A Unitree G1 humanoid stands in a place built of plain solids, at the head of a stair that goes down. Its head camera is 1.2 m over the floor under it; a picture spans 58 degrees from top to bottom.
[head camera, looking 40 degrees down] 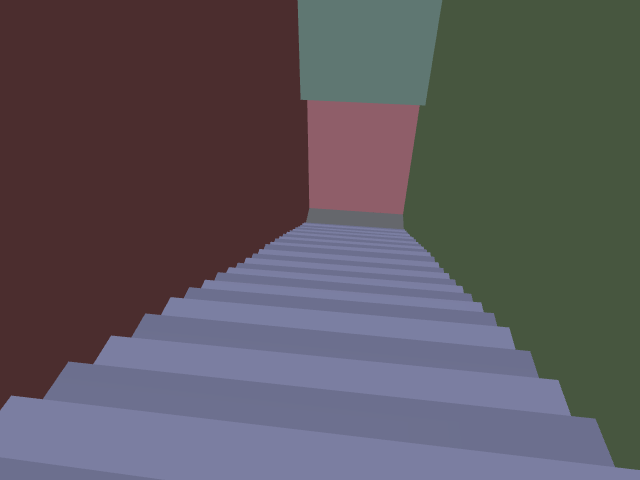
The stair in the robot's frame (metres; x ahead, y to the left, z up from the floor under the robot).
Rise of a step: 0.19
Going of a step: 0.30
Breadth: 2.60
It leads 7 degrees to the right of straight ahead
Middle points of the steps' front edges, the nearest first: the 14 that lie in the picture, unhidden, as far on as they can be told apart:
0.78 0.05 -0.39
1.07 0.01 -0.58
1.37 -0.02 -0.77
1.70 -0.06 -0.97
2.02 -0.10 -1.16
2.31 -0.13 -1.35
2.59 -0.17 -1.55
2.88 -0.20 -1.74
3.16 -0.23 -1.94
3.44 -0.27 -2.13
3.73 -0.30 -2.32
4.02 -0.33 -2.51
4.32 -0.37 -2.69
4.63 -0.41 -2.87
